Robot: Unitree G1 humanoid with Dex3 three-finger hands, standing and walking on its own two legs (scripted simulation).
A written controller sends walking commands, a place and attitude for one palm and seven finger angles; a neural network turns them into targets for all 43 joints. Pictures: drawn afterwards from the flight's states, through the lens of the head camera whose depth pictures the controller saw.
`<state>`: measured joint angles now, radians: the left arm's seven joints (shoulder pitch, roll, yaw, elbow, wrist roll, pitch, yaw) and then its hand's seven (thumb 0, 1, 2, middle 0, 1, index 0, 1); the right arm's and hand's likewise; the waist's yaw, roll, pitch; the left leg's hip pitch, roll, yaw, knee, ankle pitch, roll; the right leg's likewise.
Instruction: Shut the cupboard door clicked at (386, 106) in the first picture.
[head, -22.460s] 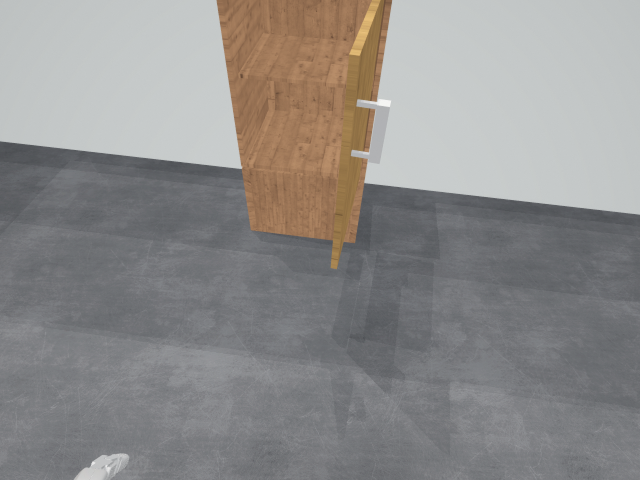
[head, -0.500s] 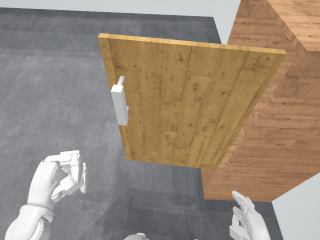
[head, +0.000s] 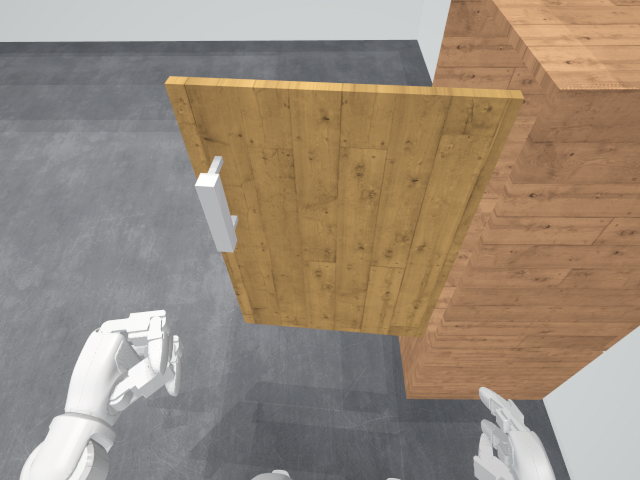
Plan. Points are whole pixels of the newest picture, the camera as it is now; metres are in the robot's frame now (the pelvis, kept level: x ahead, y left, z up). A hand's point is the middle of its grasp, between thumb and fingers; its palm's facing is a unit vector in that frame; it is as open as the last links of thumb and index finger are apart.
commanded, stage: bring the fist close to the handle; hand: left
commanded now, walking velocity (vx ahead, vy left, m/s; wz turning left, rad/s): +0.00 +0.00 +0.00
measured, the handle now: (222, 205) +0.47 +0.18 +0.08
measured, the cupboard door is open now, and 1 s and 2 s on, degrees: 85 85 79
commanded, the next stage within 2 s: push the door shut along its arc in 1.40 s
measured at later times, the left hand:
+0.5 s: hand (195, 299) +0.30 +0.17 +0.09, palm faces -0.03 -1.00 -0.02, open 3.1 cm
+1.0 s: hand (236, 259) +0.37 +0.14 +0.08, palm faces -0.08 -1.00 -0.01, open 3.1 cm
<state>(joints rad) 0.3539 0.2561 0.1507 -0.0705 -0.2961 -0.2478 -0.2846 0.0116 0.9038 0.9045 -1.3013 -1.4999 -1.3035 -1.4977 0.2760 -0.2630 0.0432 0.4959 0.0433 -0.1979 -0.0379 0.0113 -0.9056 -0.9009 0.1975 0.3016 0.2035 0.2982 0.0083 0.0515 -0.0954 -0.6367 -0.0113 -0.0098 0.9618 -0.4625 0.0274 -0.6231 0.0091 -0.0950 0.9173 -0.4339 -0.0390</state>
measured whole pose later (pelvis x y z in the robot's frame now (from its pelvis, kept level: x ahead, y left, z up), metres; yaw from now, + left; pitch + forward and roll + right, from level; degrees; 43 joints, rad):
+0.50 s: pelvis +0.00 +0.00 +0.00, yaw -1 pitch +9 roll -1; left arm 0.03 0.25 0.17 0.17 -0.28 -0.25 -0.22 0.02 0.90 0.90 -1.30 -1.50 -1.30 -1.50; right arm 0.29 -0.26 0.04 0.55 0.04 -0.19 -0.05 0.01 -0.91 -0.90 0.20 0.30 0.20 0.30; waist -0.01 0.03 -0.08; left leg -0.63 -0.01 0.01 0.92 -0.44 0.02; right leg -0.63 0.01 -0.08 0.90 -0.42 -0.04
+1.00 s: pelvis +0.00 +0.01 +0.00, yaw -1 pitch +10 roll -1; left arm -0.27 0.19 0.09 0.44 -0.19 -0.24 -0.15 0.01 0.90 0.90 -1.30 -1.50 -1.30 -1.50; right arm 0.26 -0.25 0.04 0.58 0.04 -0.12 -0.02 0.01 -0.91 -0.90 0.20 0.30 0.20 0.30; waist -0.01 0.03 -0.08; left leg -0.65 -0.02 0.02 0.92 -0.44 0.04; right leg -0.66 0.00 -0.06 0.90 -0.42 -0.03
